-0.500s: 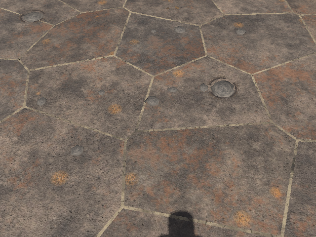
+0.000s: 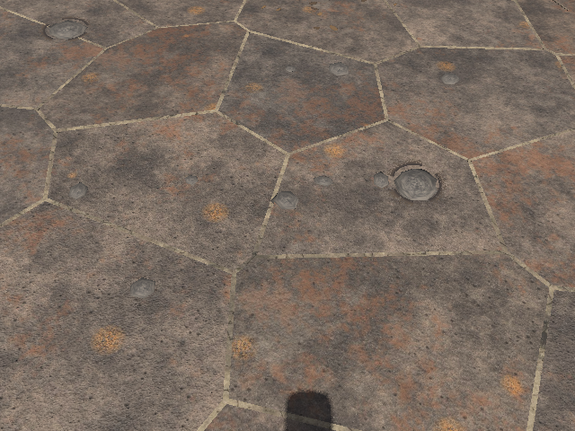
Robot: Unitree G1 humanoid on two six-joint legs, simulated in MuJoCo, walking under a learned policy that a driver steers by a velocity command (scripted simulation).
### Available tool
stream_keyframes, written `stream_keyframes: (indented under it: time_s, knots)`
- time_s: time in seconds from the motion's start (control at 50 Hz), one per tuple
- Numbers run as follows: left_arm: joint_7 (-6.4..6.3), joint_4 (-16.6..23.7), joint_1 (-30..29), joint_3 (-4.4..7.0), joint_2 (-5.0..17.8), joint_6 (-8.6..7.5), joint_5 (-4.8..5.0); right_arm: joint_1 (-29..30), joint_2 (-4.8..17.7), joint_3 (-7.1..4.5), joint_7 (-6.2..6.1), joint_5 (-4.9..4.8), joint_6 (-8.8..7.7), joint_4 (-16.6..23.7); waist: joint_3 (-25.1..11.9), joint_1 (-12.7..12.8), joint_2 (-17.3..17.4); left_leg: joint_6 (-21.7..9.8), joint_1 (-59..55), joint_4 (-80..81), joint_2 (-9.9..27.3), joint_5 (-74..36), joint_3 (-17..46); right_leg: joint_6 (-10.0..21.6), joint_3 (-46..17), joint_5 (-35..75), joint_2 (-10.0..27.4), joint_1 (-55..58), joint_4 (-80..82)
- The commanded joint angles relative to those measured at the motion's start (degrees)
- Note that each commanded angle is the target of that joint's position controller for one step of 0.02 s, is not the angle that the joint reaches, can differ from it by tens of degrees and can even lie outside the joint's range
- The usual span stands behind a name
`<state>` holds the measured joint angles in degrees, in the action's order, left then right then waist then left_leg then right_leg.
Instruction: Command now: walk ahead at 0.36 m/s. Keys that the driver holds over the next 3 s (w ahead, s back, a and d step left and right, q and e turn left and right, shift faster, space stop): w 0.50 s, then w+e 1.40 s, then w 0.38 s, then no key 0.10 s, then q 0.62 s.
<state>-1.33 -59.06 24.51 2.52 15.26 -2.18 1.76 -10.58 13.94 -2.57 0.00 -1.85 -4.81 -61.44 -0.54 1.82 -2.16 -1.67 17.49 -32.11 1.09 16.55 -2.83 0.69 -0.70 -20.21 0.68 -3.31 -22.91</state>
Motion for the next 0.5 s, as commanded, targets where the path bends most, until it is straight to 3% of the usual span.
stream_keyframes:
  time_s: [0.02, 0.04, 0.06, 0.08, 0.1, 0.12, 0.16, 0.22, 0.28, 0.34, 0.4, 0.44, 0.46, 0.48, 0.5]
  knots:
    - [0.59, 4.75, -5.8, 0.03, 4.35, -1.19, -0.49, -16.47, 7.68, -2.58, -0.51, 0.0, -0.19, -2.9, 1.46, -9.99, 6.71, -2.86, -24.18, 10.97, 5.63, 2.19, 10.35, 4.56, -1.07, 3.1, 2.85, -24.44, -13.97]
    - [0.7, 7.59, -5.81, -1.16, -0.45, -2.42, -1.3, -23.36, 14.73, -3.68, -0.38, 0.46, -0.4, -3.09, -3.41, -10.09, 20.18, -11.32, -32.17, 19.56, 19.66, 10.15, 36.84, 1.42, 2.42, -9.4, -3.76, -36.77, -33.84]
    - [0.6, 8.23, -6.43, -0.5, 1.98, -3.21, 0.63, -21.2, 12.25, -2.7, 0.21, 1.57, -1.41, -3.53, -1.63, -8.53, 15.14, -15.71, -28.1, 23.68, 23.36, 21.94, 47.35, 2.36, -4.3, -11.81, -2.14, -41.91, -45.34]
    - [0.94, 9.15, -8.47, -0.03, 4.56, -3.94, 1.84, -14.58, 8.94, -1.6, 0.57, 1.39, -2.24, -1.17, 4.5, -6.29, 10.12, -13.93, -23.72, 23.88, 21.67, 22.84, 41.05, 3.95, -5.78, -6.2, 1.59, -46.14, -48.79]
    - [1.2, 8.78, -8.75, 0.27, 5.32, -4.34, 1.51, -9.99, 6.57, -0.75, 0.99, 1.38, -2.59, 0.47, 6.27, -4.65, 8.1, -11.39, -20.71, 24.2, 18.23, 16.64, 33.05, 4.52, -4.98, -0.12, 3.89, -45.32, -47.92]
    - [1.16, 8.35, -8.69, 0.71, 5.62, -4.49, 0.53, -7.4, 5.64, -0.23, 1.32, 1.49, -2.52, 1.55, 6.62, -3.34, 6.79, -9.49, -18.38, 24.56, 15.51, 8.6, 26.66, 4.43, -4.4, 4.45, 5.47, -43.42, -44.83]
    - [1.69, 8.02, -8.72, 1.24, 5.51, -4.01, -0.29, -8.73, 3.91, 0.45, 1.2, 1.83, -1.85, 1.47, 5.97, -2.61, 7.49, -7.17, -16.13, 25.01, 11.3, -4.74, 16.97, 3.39, -2.56, 9.59, 6.81, -38.85, -39.95]
    - [2.03, 9.76, -13.18, 0.86, 3.21, -3.13, -0.72, -12.88, 5.76, 0.38, 0.18, 2.04, -1.33, 0.67, 6.04, -3.27, 5.85, -8.61, -16.06, 25.49, 10.35, -18.22, 11.88, 0.82, -0.16, 13.89, 6.73, -40.39, -34.49]
    - [2.15, 13.19, -21.78, 0.04, 1.64, -3.17, -0.71, -13.39, 6.89, 0.38, -0.68, 2.09, -0.86, 1.46, 7.35, -4.79, 5.35, -8.49, -13.72, 26.8, 9.03, -21.22, 8.34, -0.39, 1.47, 20.12, 5.47, -38.56, -21.56]
    - [2.81, 15.14, -27.92, -0.49, 1.28, -3.35, -0.37, -16.62, 7.49, 0.19, -1.03, 1.57, -0.71, 1.07, 8.44, -6.46, 5.7, -8.38, -14.32, 27.93, 9.31, -20.3, 6.77, -0.08, 3.22, 24.51, 3.5, -35.06, -12.93]
    - [3.77, 16.99, -31.34, -0.55, 1.88, -3.72, -0.08, -18.2, 7.54, -0.15, -1.19, 0.99, -0.17, 0.46, 9.27, -5.89, 5.85, -8.12, -20.19, 25.96, 11.87, -23.99, 6.32, 1.8, 2.2, 23.59, 2.91, -35.28, -8.41]
    - [4.32, 17.24, -30.1, 0.0, 3.41, -4.09, -0.13, -17.14, 8.47, -0.67, -1.29, 1.1, 0.37, 0.89, 7.1, -3.69, 6.51, -7.14, -24.3, 21.72, 13.16, -33.59, 5.7, 3.56, 2.45, 20.39, 1.7, -31.98, -6.85]
    - [4.32, 16.67, -27.23, 0.66, 4.85, -4.12, -0.2, -16.29, 9.36, -1.01, -1.33, 1.35, 0.69, 1.33, 4.26, -1.72, 7.83, -6.55, -25.65, 17.74, 13.33, -43.75, 5.41, 4.51, 3.42, 18.31, 0.06, -27.17, -7.34]
    - [4.11, 15.08, -21.01, 1.74, 6.84, -4.05, -0.13, -15.35, 9.89, -1.24, -1.3, 1.75, 1.23, 1.75, -0.29, 1.78, 9.12, -5.85, -25.8, 10.08, 12.57, -54.04, 4.5, 5.82, 4.79, 16.73, -2.01, -18.91, -7.86]
    - [3.66, 11.98, -10.82, 3.1, 9.23, -3.76, 0.06, -14.31, 9.22, -0.92, -1.2, 2.12, 1.66, 2.48, -6.3, 6.65, 8.9, -4.23, -21.04, -2.03, 9.99, -55.67, 2.8, 7.59, 4.84, 17.88, -2.3, -5.08, -7.41]
